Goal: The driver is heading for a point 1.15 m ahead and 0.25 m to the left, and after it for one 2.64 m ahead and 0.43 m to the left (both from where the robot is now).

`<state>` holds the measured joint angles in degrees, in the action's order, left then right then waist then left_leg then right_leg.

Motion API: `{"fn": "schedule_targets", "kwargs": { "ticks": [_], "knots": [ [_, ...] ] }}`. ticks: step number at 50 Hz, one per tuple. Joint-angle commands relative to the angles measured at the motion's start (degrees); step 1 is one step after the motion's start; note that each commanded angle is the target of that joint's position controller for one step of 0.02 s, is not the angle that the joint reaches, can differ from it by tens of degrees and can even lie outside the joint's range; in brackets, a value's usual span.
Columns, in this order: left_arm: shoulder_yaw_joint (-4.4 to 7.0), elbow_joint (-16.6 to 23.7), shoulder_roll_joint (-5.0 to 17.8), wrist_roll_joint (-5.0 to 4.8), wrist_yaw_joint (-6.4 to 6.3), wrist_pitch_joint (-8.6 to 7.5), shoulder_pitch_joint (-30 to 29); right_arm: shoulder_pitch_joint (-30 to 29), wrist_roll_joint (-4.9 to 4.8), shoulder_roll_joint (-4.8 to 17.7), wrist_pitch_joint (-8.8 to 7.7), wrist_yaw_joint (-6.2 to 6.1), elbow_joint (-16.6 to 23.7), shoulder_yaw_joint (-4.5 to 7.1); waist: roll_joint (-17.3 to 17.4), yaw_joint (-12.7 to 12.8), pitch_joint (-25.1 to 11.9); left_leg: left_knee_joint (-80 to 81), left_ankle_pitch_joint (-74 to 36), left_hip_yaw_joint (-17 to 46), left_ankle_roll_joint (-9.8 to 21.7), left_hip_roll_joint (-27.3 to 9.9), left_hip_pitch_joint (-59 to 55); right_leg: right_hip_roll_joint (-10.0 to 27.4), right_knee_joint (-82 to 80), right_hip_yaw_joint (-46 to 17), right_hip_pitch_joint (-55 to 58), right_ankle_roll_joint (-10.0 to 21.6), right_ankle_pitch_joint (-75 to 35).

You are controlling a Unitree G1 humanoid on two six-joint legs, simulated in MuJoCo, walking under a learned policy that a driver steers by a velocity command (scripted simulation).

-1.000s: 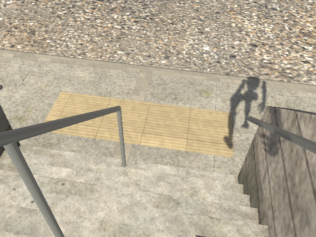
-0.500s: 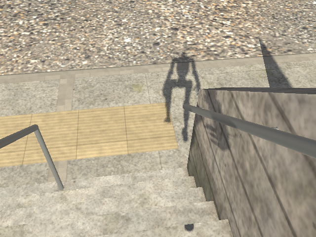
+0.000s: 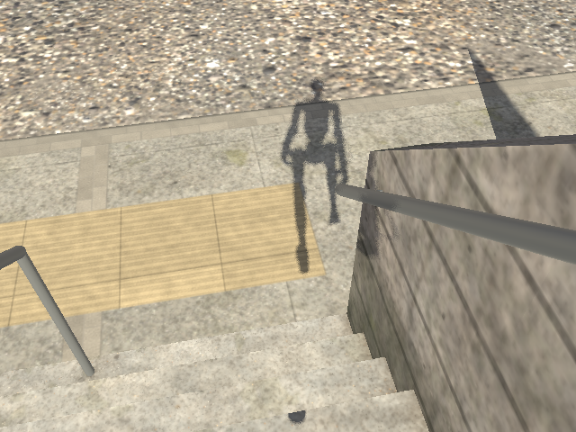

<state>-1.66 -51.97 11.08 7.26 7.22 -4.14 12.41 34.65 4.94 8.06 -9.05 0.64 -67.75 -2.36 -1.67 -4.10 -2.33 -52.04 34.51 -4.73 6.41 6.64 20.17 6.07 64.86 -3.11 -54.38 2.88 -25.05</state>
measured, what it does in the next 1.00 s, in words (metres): goes down, turning left: right foot 0.20 m lower, then left foot 0.20 m lower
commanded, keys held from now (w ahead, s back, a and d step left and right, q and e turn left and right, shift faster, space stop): w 0.18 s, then w+q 0.74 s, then w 0.08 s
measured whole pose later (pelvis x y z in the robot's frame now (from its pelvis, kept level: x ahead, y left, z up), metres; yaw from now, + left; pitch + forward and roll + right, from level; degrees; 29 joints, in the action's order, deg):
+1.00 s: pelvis +0.55 +0.01 -0.48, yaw +23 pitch +2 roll +3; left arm -1.5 -50.6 10.9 6.2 5.0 -5.2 9.8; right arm 33.6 5.1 5.7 -6.5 2.5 -61.2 -3.4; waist -2.8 -6.3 -2.0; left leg -74.6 51.4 3.0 1.7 6.2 24.6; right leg 5.0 37.8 -1.6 -29.0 -0.9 -17.0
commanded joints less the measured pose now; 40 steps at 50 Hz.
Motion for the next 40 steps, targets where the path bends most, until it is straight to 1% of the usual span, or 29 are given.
{"fn": "schedule_targets", "kwargs": {
  "ticks": [1,7,8,9,10,11,12,13,14,15,16,17,19,20,22,26,28,29,30,31,32,33,34,35,36,37,38,39,40],
  "knots": [
    [0.32,1.70,4.95,1.11,-1.15,0.16,-2.23,-0.37,-0.58,8.96,-1.59,-2.04,5.39,-0.32,2.22,0.76,4.55,3.96,-12.80,14.81,5.90,-10.63,16.67,-1.39,-20.22,2.63,18.79,-1.01,-13.45],
    [0.09,6.31,5.05,0.57,-0.71,1.17,-7.57,-1.60,-1.97,12.02,2.95,0.35,8.10,1.41,4.11,-2.77,9.40,-4.04,-22.81,31.95,11.76,-15.35,-3.88,-0.61,-46.70,0.60,19.87,0.52,16.45],
    [0.63,1.36,6.67,1.41,-1.29,0.31,6.67,-7.17,0.74,12.30,3.41,1.70,9.25,1.66,5.31,3.10,7.16,-14.11,-29.10,32.44,10.96,-15.09,4.60,0.11,-38.30,-0.31,35.09,1.45,11.15],
    [2.95,-2.35,9.46,-2.14,-1.76,-0.54,16.58,-6.75,-2.35,9.08,3.85,2.68,8.13,1.29,-4.68,6.84,4.39,-22.28,-26.41,23.90,7.48,-10.61,4.06,-2.06,-57.82,5.82,46.94,2.08,8.98],
    [5.25,-6.47,12.97,-2.14,-2.59,-0.82,29.17,-1.30,0.02,10.45,4.65,5.55,5.25,1.55,-8.26,10.58,0.01,-42.67,-24.37,17.41,2.22,-4.48,18.69,0.23,-51.74,4.29,71.13,5.40,1.71],
    [6.29,-6.74,16.33,-2.25,-1.86,0.77,34.96,3.01,-2.03,8.49,4.40,7.33,4.38,2.77,-14.47,10.51,-10.49,-68.89,11.43,9.52,-2.53,2.96,41.32,8.86,-27.01,-2.43,94.62,16.21,-22.63],
    [7.41,-6.37,19.23,-1.65,-1.24,0.56,33.79,-1.75,-3.67,8.69,3.08,7.12,9.34,2.38,-9.74,10.39,-11.34,-74.58,9.96,6.21,-2.79,1.14,54.57,12.46,-26.64,-9.33,94.97,19.50,-23.10],
    [7.23,-6.07,16.07,0.29,-1.64,0.76,29.15,-5.27,-3.85,5.02,2.69,6.10,13.15,0.45,-1.69,10.35,-9.52,-64.52,2.08,9.78,-2.26,-4.48,61.66,16.30,-31.71,-14.43,90.08,19.80,1.24],
    [5.48,-5.76,9.99,-0.18,-1.55,0.99,22.88,-8.68,-3.01,4.87,2.82,4.31,14.54,0.12,1.24,7.52,-1.55,-61.39,-3.78,13.03,-2.52,-9.91,67.46,19.76,-36.29,-22.25,75.77,20.04,28.97],
    [2.43,-5.49,-0.59,-1.15,-2.54,-0.18,18.56,-9.16,-1.48,4.57,3.65,2.89,14.06,0.00,5.91,4.46,2.40,-45.32,-16.23,14.93,-1.02,-14.18,62.01,15.49,-37.16,-14.48,60.06,16.60,34.57],
    [-0.31,-5.54,-7.48,0.34,-3.75,-1.06,15.27,-7.86,-0.22,2.87,4.54,2.45,12.14,-0.76,7.06,1.04,9.21,-32.75,-31.24,15.50,-0.04,-18.40,52.55,13.21,-39.93,-9.03,39.39,14.31,29.69],
    [-1.31,-3.59,-9.23,-1.86,-5.13,-2.22,11.11,-5.24,0.48,4.63,5.03,3.42,8.91,0.68,4.92,0.12,10.76,-18.64,-45.23,11.51,-0.41,-17.95,33.71,8.22,-38.94,-1.59,19.08,14.36,24.92],
    [-0.43,-3.58,-0.59,-2.13,-5.73,-4.12,10.42,-6.13,2.65,3.41,4.85,6.49,7.46,0.78,-4.82,-1.52,4.84,-25.96,-53.70,4.24,-2.50,-13.05,11.20,-0.44,-33.11,6.47,3.28,10.94,28.64],
    [-1.24,-3.21,-2.01,-2.56,-6.54,-5.12,10.08,-7.16,3.45,3.80,4.25,6.60,8.30,0.85,-2.21,0.02,4.07,-15.67,-58.27,7.27,-1.80,-14.40,14.59,0.00,-32.07,7.20,7.65,9.23,31.25],
    [-1.22,-4.87,-0.79,-2.12,-7.43,-5.97,15.25,-13.80,0.04,5.98,3.88,4.00,9.53,0.96,2.60,4.29,2.49,4.26,-71.66,9.25,-4.35,-15.47,19.82,2.07,-22.94,6.14,20.65,7.77,36.00],
    [-0.71,-6.48,3.40,-2.39,-5.06,-3.24,19.19,-16.36,-0.14,9.67,4.85,3.06,9.19,2.29,-1.15,2.82,8.61,6.24,-61.83,5.59,-6.77,-12.14,12.70,8.61,-14.56,-2.64,20.88,8.55,39.02],
    [0.54,-7.90,5.10,-3.16,-6.50,-0.37,23.70,-29.83,-1.64,9.22,4.94,3.38,13.86,2.34,2.83,9.55,10.50,26.40,-50.69,5.45,-5.43,-14.81,20.77,12.03,-12.77,-7.47,38.38,8.57,39.70],
    [1.27,-10.52,5.52,-1.93,-6.39,0.07,27.16,-27.38,-1.50,7.92,5.15,2.82,13.16,1.91,0.16,9.17,10.72,21.41,-52.52,6.34,-4.55,-14.71,18.56,13.25,-12.49,-10.44,40.35,9.63,33.52],
    [1.35,-9.89,5.45,-2.25,-6.40,0.68,24.77,-23.27,0.21,9.13,5.47,3.08,12.41,2.84,0.56,7.27,11.01,23.57,-47.69,5.73,-2.96,-14.10,12.86,14.70,-9.95,-11.75,40.05,9.15,24.32],
    [2.08,-9.72,6.87,-1.28,-4.57,1.27,18.27,-9.28,-0.30,9.02,5.32,3.31,6.81,3.16,2.17,1.58,9.60,28.39,-50.97,5.74,-2.22,-14.33,-2.51,13.29,0.76,-6.74,34.11,8.02,23.24],
    [1.71,-10.51,5.11,-1.71,-2.67,1.56,14.98,2.75,-1.26,13.32,4.13,2.74,2.74,6.09,7.05,-4.02,6.71,40.90,-52.40,-0.64,-1.06,-10.71,-21.97,7.52,13.53,0.18,27.82,6.12,25.30],
    [4.13,-12.79,8.81,0.15,-0.79,1.01,19.49,14.34,0.69,20.21,4.68,2.55,-0.03,9.55,18.43,-8.67,-0.28,28.26,-73.46,-1.08,6.66,-11.95,-40.56,-3.06,46.21,9.48,18.00,0.64,41.88],
    [3.76,-8.73,3.10,-1.80,0.52,0.15,20.11,15.33,0.44,24.56,4.32,2.85,-0.95,10.49,23.12,-5.32,-11.07,15.11,-86.05,11.82,14.39,-19.19,-56.64,-8.28,58.63,8.40,0.57,-1.02,74.19],
    [4.42,-0.48,5.86,-3.53,-0.06,-1.13,5.49,17.30,2.04,22.33,3.53,2.87,-2.35,10.50,14.45,-9.81,-6.51,17.99,-75.19,17.93,14.27,-20.88,-54.97,-7.36,59.28,7.55,-11.43,-0.17,76.48],
    [3.44,3.42,4.59,-4.53,-0.23,-1.96,-0.90,10.73,1.27,13.46,3.50,2.70,-1.39,8.00,2.53,-7.27,-2.25,18.88,-49.45,21.42,12.08,-24.39,-47.39,-3.57,46.03,2.22,-20.30,0.91,68.94],
    [3.41,2.86,2.00,-4.33,-2.28,-1.82,2.34,4.00,-0.46,10.90,3.25,3.54,-0.16,6.65,3.55,-1.76,3.87,22.55,-28.01,32.01,14.27,-28.19,-30.17,-0.97,41.43,-3.50,-19.84,2.05,60.74],
    [2.16,0.22,-1.58,-1.64,-4.28,-1.51,6.93,-2.88,0.51,1.58,3.07,2.75,0.74,3.22,-4.67,2.92,8.05,21.52,-31.08,25.23,10.76,-26.37,-13.32,5.72,18.78,-7.98,-12.04,3.40,40.98],
    [1.87,-0.12,-2.31,-0.46,-5.24,-0.98,6.17,-4.61,0.45,2.11,2.99,2.16,2.17,2.45,-2.09,4.12,11.29,21.36,-27.38,21.48,11.15,-20.86,-0.14,4.46,14.87,-3.63,-3.79,3.91,36.91],
    [1.95,-2.89,-1.89,-0.69,-4.29,0.23,9.92,-8.73,-1.80,1.17,1.98,1.73,3.97,1.74,-2.67,4.81,10.08,23.31,-27.77,14.36,11.92,-17.38,15.76,3.95,0.43,0.24,11.43,2.71,18.02]
  ]
}}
